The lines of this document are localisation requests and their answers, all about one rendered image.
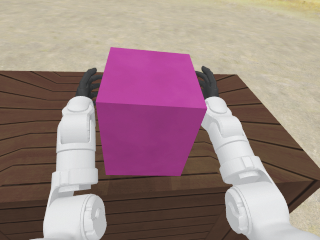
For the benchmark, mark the right robot hand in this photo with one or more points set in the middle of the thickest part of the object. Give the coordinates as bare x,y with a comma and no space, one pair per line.
209,84

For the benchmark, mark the left robot forearm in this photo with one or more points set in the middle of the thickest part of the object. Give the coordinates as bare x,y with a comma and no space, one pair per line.
75,148

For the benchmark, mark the carton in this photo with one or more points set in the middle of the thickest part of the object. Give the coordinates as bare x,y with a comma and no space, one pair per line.
150,107

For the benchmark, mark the left robot upper arm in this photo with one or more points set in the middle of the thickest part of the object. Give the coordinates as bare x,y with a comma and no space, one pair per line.
79,217

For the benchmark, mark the pedestal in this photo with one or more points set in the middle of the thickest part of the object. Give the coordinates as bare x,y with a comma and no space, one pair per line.
137,207

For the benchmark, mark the right robot upper arm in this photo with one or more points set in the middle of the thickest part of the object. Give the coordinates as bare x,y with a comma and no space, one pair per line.
258,211

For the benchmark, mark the right robot forearm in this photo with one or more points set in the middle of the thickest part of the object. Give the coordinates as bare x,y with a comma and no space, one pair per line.
238,163

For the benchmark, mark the left robot hand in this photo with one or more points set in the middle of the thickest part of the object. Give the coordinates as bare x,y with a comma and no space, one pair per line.
85,87

